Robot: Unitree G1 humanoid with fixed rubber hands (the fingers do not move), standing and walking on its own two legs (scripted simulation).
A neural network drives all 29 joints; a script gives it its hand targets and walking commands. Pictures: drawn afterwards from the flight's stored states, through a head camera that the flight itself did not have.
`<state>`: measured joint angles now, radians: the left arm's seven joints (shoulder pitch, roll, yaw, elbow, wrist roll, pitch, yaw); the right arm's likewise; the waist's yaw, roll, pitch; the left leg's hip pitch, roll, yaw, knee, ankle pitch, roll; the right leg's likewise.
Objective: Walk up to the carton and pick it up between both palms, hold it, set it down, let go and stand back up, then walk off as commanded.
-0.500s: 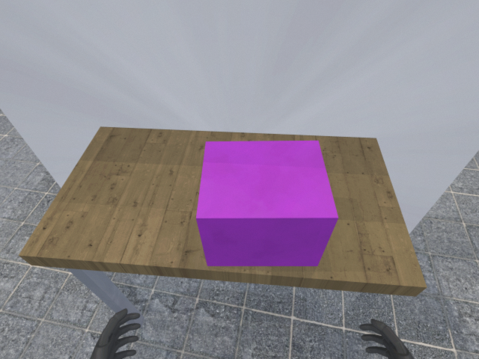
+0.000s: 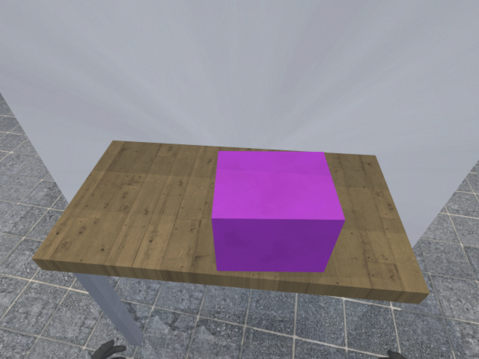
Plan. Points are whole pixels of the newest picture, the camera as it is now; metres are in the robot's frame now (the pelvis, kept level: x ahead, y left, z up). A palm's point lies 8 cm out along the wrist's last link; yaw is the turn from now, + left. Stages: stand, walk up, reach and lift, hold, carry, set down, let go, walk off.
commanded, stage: stand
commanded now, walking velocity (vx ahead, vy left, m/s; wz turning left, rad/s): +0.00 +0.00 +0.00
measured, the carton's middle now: (270, 211) +0.42 -0.02 +0.00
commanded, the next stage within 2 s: none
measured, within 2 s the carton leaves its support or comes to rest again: neither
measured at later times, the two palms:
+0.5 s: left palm out of the picture +0.07 +0.29 -0.09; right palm out of the picture +0.09 -0.24 -0.08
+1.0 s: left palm out of the picture +0.06 +0.31 -0.10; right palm out of the picture +0.09 -0.23 -0.09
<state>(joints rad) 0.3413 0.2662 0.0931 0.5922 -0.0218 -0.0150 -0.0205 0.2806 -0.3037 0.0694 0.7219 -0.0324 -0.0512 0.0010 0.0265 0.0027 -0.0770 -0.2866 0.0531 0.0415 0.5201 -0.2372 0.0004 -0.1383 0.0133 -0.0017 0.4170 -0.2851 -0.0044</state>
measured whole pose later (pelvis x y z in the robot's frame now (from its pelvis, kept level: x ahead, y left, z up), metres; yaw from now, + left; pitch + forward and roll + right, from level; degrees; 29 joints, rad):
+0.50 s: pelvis -0.02 +0.01 +0.00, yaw +0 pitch -1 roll -2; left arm 0.35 0.29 0.09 0.62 -0.02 -0.01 -0.02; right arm 0.29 -0.30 0.07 0.72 -0.03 -0.05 0.00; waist 0.03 0.00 -0.06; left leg -0.29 0.04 0.04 0.52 -0.21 0.02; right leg -0.14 0.00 0.00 0.42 -0.26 0.00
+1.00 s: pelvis -0.03 +0.02 +0.00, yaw +1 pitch -2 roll -2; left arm 0.34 0.29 0.09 0.65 -0.02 -0.01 -0.02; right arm 0.29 -0.30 0.07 0.72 -0.03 -0.04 0.00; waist 0.03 0.00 -0.03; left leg -0.29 0.02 0.04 0.52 -0.20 0.04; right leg -0.13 -0.01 0.00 0.42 -0.26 0.00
